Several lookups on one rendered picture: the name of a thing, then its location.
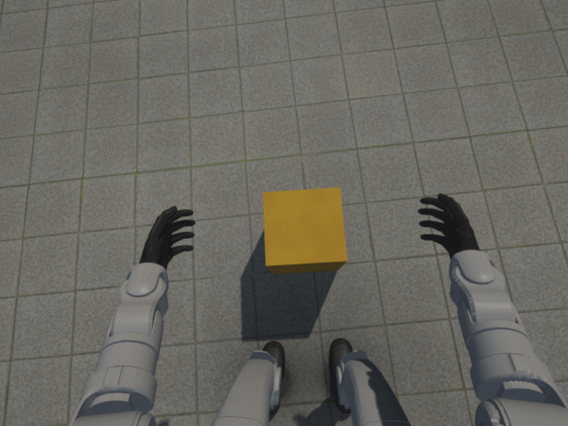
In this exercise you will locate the robot left forearm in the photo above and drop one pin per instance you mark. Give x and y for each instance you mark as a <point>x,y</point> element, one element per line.
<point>123,379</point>

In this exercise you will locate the right robot hand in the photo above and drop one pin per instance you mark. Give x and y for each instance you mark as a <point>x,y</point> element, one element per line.
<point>459,235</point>

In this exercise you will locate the carton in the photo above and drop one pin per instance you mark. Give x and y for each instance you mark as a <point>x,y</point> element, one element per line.
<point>304,231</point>

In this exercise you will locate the left robot shin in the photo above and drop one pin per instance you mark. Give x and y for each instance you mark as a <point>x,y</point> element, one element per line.
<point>262,355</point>

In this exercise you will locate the right robot thigh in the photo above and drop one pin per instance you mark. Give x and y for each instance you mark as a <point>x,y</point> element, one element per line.
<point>362,386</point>

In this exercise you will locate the robot right forearm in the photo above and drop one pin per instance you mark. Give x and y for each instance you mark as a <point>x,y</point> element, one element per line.
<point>504,364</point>

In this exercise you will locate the left robot hand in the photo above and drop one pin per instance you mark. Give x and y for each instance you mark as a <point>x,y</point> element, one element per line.
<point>158,248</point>

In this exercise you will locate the robot right upper arm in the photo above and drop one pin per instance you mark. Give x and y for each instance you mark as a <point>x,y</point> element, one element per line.
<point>511,412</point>

